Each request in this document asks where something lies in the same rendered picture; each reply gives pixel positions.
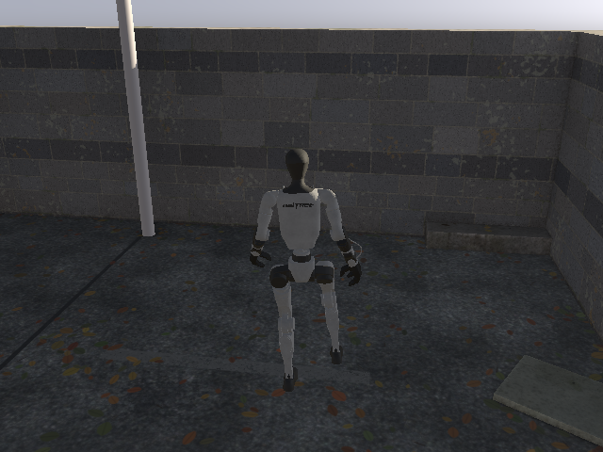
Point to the robot left hand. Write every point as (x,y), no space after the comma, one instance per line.
(255,262)

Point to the robot right upper arm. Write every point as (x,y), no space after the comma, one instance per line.
(333,213)

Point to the robot right hand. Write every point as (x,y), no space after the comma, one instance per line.
(354,271)

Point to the robot right forearm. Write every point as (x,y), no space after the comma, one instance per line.
(347,250)

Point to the robot right shin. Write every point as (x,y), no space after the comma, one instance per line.
(332,322)

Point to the robot left upper arm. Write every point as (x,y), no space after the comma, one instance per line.
(265,212)

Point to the robot left forearm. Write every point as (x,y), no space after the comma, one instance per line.
(257,245)

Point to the robot right thigh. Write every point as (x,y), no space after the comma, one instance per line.
(324,273)

